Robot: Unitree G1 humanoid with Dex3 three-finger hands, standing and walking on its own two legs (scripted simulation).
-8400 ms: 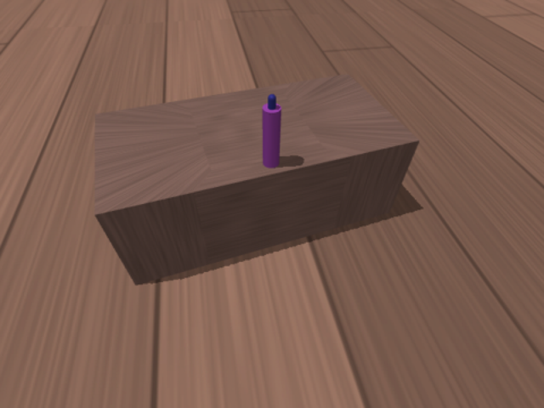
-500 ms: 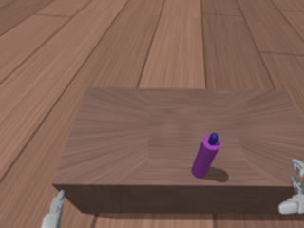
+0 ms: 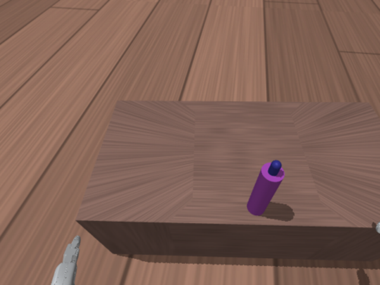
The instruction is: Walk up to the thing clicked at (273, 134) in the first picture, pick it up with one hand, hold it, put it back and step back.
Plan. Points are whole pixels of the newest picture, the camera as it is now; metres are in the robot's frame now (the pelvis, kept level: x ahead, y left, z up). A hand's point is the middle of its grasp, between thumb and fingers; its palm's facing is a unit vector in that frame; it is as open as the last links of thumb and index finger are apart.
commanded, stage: go down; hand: right
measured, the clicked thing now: (264, 188) +0.43 -0.19 -0.16
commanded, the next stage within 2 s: approach in 0.98 s
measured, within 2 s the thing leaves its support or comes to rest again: neither
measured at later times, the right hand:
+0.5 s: hand out of the picture +0.34 -0.38 +0.06, palm faces +0.18 +0.98 -0.10, open 17.4 cm
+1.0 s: hand out of the picture +0.36 -0.39 +0.07, palm faces +0.19 +0.98 -0.08, open 17.6 cm
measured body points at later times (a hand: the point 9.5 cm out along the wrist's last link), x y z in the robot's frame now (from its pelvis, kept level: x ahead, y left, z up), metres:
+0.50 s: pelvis +0.01 -0.01 +0.00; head +0.06 -0.03 +0.45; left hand +0.16 +0.26 -0.06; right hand +0.32 -0.43 +0.07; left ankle -0.01 +0.13 -0.71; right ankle +0.01 -0.13 -0.71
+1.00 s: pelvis +0.00 -0.01 +0.00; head +0.06 -0.04 +0.44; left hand +0.15 +0.25 -0.07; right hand +0.34 -0.44 +0.08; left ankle -0.01 +0.13 -0.71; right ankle +0.01 -0.13 -0.71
